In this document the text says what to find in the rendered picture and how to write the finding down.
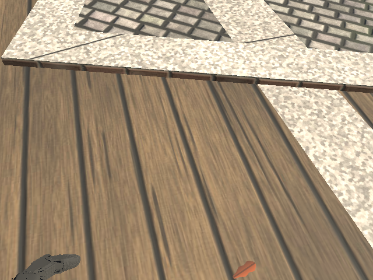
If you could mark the robot left hand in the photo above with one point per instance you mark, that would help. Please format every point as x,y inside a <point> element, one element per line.
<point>47,266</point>

